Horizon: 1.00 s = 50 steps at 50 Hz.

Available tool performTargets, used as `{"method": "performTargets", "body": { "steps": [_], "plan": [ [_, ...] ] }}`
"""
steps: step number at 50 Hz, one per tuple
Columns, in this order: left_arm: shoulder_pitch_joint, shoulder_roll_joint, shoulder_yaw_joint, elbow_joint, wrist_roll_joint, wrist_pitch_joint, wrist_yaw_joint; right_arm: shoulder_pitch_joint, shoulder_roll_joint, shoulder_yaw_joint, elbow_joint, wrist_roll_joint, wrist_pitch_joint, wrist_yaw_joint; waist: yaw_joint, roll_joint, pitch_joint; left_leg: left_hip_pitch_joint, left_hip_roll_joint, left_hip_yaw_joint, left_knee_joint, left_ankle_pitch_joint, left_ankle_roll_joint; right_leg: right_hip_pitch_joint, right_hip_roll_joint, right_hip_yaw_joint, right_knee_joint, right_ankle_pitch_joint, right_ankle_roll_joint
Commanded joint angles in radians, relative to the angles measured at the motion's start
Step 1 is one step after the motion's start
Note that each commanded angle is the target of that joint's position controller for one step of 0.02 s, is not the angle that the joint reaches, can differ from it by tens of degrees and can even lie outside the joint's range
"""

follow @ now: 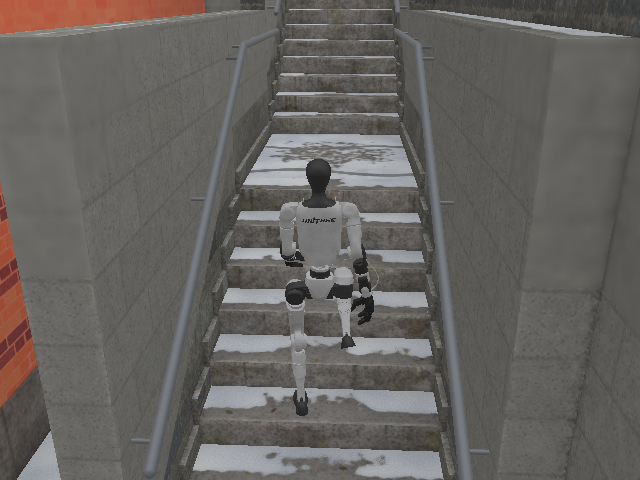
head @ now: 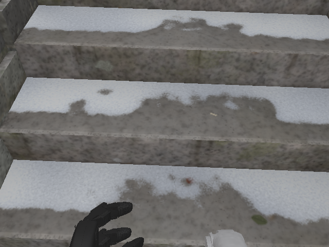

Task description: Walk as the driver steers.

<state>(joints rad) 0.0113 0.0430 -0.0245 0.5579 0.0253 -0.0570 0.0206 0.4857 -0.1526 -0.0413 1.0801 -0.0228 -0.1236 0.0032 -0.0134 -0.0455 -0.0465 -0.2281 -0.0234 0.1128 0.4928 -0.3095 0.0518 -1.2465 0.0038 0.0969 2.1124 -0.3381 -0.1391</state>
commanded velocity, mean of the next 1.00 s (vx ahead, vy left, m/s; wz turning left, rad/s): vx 0.50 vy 0.00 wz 0.08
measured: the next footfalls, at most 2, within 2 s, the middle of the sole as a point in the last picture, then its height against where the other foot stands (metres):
right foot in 0.16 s outside the picture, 0.15 m higher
left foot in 0.70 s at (108, 202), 0.15 m higher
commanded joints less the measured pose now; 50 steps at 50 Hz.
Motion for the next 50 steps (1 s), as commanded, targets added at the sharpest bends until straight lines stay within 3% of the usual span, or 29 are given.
{"method": "performTargets", "body": {
  "steps": [1,3,5,7,8,9,10,11,13,14,16,17,20,23,27,29,31,32,33,34,35,36,37,38,40,42,45,47,50],
  "plan": [
    [-0.184,0.024,-0.019,-0.168,0.016,0.007,0.0,-0.014,-0.056,0.0,-0.039,0.011,-0.022,-0.016,0.036,0.084,0.165,-0.128,0.167,-0.236,-0.378,-0.115,0.13,-0.066,-0.119,-0.137,-0.208,-0.002,0.019],
    [-0.199,0.036,-0.022,-0.183,0.008,0.016,-0.027,0.009,-0.117,-0.026,-0.086,0.027,-0.019,-0.047,-0.012,0.104,0.059,-0.122,0.178,-0.228,-0.542,0.175,0.184,0.288,-0.147,-0.184,-0.552,0.054,0.025],
    [-0.099,0.01,-0.018,-0.119,-0.011,0.004,-0.03,-0.046,-0.16,-0.044,-0.147,0.021,-0.013,-0.042,0.032,0.108,-0.076,-0.107,0.158,-0.125,-0.418,0.852,0.184,0.682,-0.045,-0.27,-0.794,-0.039,-0.005],
    [0.161,0.095,0.033,-0.049,-0.02,0.01,-0.003,-0.021,-0.198,-0.064,-0.182,0.013,-0.019,-0.024,0.118,0.221,-0.279,0.178,0.21,-0.182,-0.067,1.533,0.144,0.806,0.034,-0.245,-0.95,-0.136,-0.009],
    [0.281,0.172,0.06,-0.024,-0.01,0.009,0.001,-0.086,-0.235,-0.077,-0.216,0.037,-0.042,0.007,0.198,0.241,-0.371,0.184,0.204,-0.178,0.169,1.482,0.115,0.948,0.023,-0.161,-1.124,-0.093,-0.021],
    [0.387,0.302,0.108,0.015,0.037,-0.008,0.0,-0.124,-0.159,-0.069,-0.291,0.058,-0.058,0.03,0.221,0.05,-0.428,-0.102,0.112,-0.17,0.561,1.03,0.052,1.147,-0.247,0.269,-1.349,-0.333,-0.082],
    [0.354,0.378,0.138,0.014,0.02,0.008,0.012,-0.131,-0.073,-0.069,-0.377,0.027,-0.051,0.049,0.185,-0.23,-0.419,-0.422,-0.078,-0.216,0.977,0.152,0.012,1.192,-0.434,0.866,-1.82,-0.507,-0.142],
    [0.222,0.336,0.135,0.015,0.008,0.004,0.007,-0.12,0.006,-0.064,-0.388,-0.022,-0.025,0.03,0.096,-0.127,-0.337,-0.546,-0.02,-0.339,1.306,0.177,0.015,1.08,-0.473,0.887,-1.861,-0.673,-0.127],
    [0.117,0.159,0.085,0.14,-0.012,-0.015,0.007,-0.183,0.03,-0.046,-0.448,-0.04,0.019,-0.002,-0.027,-0.034,-0.001,-0.709,0.041,-0.217,1.432,0.337,0.028,0.825,-0.381,0.448,-1.688,-0.464,-0.043],
    [0.163,0.087,0.066,0.213,0.004,-0.026,0.004,-0.182,0.045,-0.036,-0.45,-0.026,0.034,-0.012,-0.047,0.008,0.055,-0.747,0.029,-0.225,1.478,0.317,0.045,0.781,-0.344,0.289,-1.645,-0.303,-0.009],
    [0.249,0.044,0.052,0.322,0.016,-0.062,-0.006,-0.184,0.102,-0.004,-0.45,-0.004,0.076,-0.015,-0.078,-0.01,0.118,-0.867,0.002,-0.255,1.533,0.239,0.061,0.787,-0.28,0.065,-1.664,-0.1,0.046],
    [0.287,0.073,0.062,0.355,0.009,-0.069,-0.012,-0.202,0.13,0.012,-0.477,-0.005,0.094,-0.017,-0.086,-0.025,0.135,-0.939,0.011,-0.28,1.559,0.224,0.063,0.825,-0.283,0.024,-1.725,-0.029,0.056],
    [0.221,0.154,0.074,0.339,0.006,-0.106,-0.005,-0.26,0.014,-0.008,-0.522,0.0,0.123,-0.022,-0.115,0.042,0.138,-0.88,0.016,-0.275,1.376,0.258,0.03,0.798,-0.307,-0.112,-1.815,0.088,0.054],
    [0.31,0.228,0.092,0.346,0.019,-0.122,0.001,-0.362,0.005,-0.025,-0.548,-0.038,0.152,-0.029,-0.06,-0.014,0.104,-1.012,-0.013,-0.228,1.546,0.134,0.046,0.989,-0.332,-0.149,-1.882,0.126,0.023],
    [0.503,0.232,0.088,0.396,0.025,-0.107,0.003,-0.586,0.041,0.001,-0.614,-0.019,0.126,-0.028,0.038,0.024,0.16,-1.381,-0.006,-0.258,1.587,-0.125,0.075,1.337,-0.36,-0.111,-1.947,0.008,0.005],
    [0.531,0.207,0.081,0.435,0.011,-0.1,0.022,-0.728,0.054,0.031,-0.694,-0.007,0.106,-0.012,0.045,-0.031,0.175,-1.292,0.076,-0.151,1.312,-0.136,0.065,1.315,-0.308,-0.183,-2.064,0.033,0.021],
    [0.478,0.242,0.093,0.412,-0.023,-0.09,0.037,-0.697,0.069,0.055,-0.686,0.001,0.118,0.025,0.032,-0.008,0.106,-0.87,0.159,0.023,0.901,-0.051,0.089,1.181,-0.255,-0.253,-2.215,0.236,-0.024],
    [0.415,0.247,0.092,0.38,-0.042,-0.082,0.029,-0.658,0.077,0.05,-0.646,0.032,0.12,0.033,0.036,0.049,0.074,-0.48,0.092,0.127,0.701,-0.027,0.103,0.995,-0.226,-0.268,-2.219,0.55,-0.064],
    [0.485,0.322,0.103,0.39,-0.043,-0.096,0.013,-0.52,0.06,0.028,-0.61,0.038,0.131,0.018,-0.002,-0.023,-0.077,-0.244,-0.016,0.166,0.743,-0.14,0.108,1.073,-0.274,-0.26,-2.008,1.249,-0.085],
    [0.486,0.41,0.124,0.399,-0.057,-0.12,0.003,-0.261,0.025,0.006,-0.545,0.058,0.135,-0.004,-0.127,-0.122,-0.225,-0.079,-0.051,0.098,0.659,-0.059,0.124,1.184,-0.304,-0.226,-1.782,1.599,-0.059],
    [0.416,0.467,0.146,0.379,-0.082,-0.136,-0.029,-0.077,-0.073,-0.029,-0.514,0.028,0.13,-0.013,-0.233,-0.179,-0.338,0.065,-0.05,0.033,0.429,-0.024,0.13,1.225,-0.253,-0.235,-1.51,1.526,-0.017],
    [0.459,0.362,0.124,0.318,-0.099,-0.144,-0.069,0.007,-0.21,-0.069,-0.479,-0.035,0.114,-0.041,-0.218,-0.024,-0.449,0.361,0.198,-0.512,0.252,-0.221,0.217,0.83,-0.122,-0.123,-1.077,1.057,0.045],
    [0.42,0.257,0.121,0.272,-0.074,-0.146,-0.092,0.03,-0.336,-0.109,-0.463,-0.039,0.109,-0.054,-0.205,0.197,-0.518,0.335,0.428,-1.017,-0.196,-0.205,0.234,0.703,0.083,0.005,-0.622,0.148,0.084],
    [0.41,0.171,0.122,0.236,-0.041,-0.122,-0.084,-0.129,-0.311,-0.106,-0.471,-0.042,0.096,-0.039,-0.129,0.129,-0.483,0.22,0.45,-1.039,-0.207,-0.361,0.209,0.596,0.065,0.182,-0.283,0.204,0.095],
    [0.272,0.104,0.104,0.12,0.009,-0.098,-0.054,-0.265,-0.128,-0.056,-0.368,-0.001,0.062,-0.028,0.01,0.043,-0.138,-0.106,0.384,-0.707,-0.071,-0.454,0.145,0.459,-0.046,0.032,-0.244,0.36,0.068],
    [0.306,0.037,0.074,0.134,0.009,-0.076,-0.056,-0.284,0.036,-0.002,-0.255,-0.021,0.056,-0.026,0.075,0.095,-0.009,-0.233,0.297,-0.431,-0.035,-0.295,0.13,0.342,-0.004,0.053,-0.136,0.341,0.022],
    [0.292,0.002,0.047,0.108,-0.012,-0.024,-0.05,-0.176,0.006,-0.007,-0.175,-0.017,0.037,-0.028,0.073,0.106,0.08,-0.138,0.307,-0.239,-0.141,-0.054,0.092,0.123,0.012,0.088,-0.11,0.238,0.013],
    [0.212,0.041,0.059,0.101,-0.01,0.008,-0.034,-0.127,-0.014,-0.004,-0.15,-0.028,0.014,-0.031,0.04,0.124,0.077,-0.096,0.325,-0.146,-0.209,0.02,0.107,0.04,0.049,0.014,0.07,0.185,0.01],
    [0.03,0.016,0.04,-0.009,0.002,0.04,0.009,-0.108,-0.032,0.014,-0.116,-0.008,-0.045,-0.021,0.067,0.134,0.137,-0.075,0.326,-0.029,-0.265,0.13,0.046,-0.096,0.051,0.026,0.127,0.083,-0.009]
  ]
}}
